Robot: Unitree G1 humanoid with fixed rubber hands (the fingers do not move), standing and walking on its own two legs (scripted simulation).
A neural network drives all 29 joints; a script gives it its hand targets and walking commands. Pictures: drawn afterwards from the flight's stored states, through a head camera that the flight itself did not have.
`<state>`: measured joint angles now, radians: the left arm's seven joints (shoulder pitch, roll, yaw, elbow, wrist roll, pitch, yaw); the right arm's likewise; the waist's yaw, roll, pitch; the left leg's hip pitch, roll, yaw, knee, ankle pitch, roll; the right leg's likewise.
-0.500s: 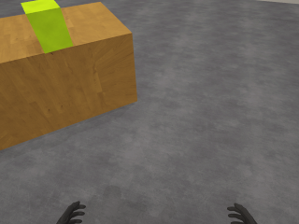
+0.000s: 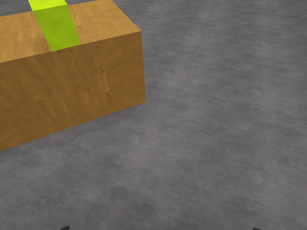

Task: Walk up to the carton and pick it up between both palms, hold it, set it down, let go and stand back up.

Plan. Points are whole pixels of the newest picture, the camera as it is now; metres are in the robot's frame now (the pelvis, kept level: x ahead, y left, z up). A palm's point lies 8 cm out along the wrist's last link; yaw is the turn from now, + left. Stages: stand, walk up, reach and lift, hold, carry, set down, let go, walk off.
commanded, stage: stand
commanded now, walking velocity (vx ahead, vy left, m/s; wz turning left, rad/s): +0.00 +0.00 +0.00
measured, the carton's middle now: (55, 23) +1.17 +0.61 +0.02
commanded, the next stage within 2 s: none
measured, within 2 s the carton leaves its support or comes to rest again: neither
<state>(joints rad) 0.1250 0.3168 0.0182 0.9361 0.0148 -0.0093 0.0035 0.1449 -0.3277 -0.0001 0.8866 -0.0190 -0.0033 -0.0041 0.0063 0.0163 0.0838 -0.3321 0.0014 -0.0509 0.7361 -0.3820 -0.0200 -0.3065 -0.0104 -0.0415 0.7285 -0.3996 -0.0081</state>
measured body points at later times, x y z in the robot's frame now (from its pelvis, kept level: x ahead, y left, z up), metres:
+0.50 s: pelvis +0.00 +0.00 +0.02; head +0.02 +0.00 +0.47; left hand +0.09 +0.29 -0.11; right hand +0.10 -0.29 -0.11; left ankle +0.01 +0.13 -0.71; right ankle -0.01 -0.11 -0.71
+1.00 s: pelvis -0.01 +0.00 +0.03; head +0.00 +0.01 +0.48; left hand +0.06 +0.30 -0.11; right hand +0.09 -0.28 -0.10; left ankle +0.01 +0.13 -0.71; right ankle -0.01 -0.11 -0.71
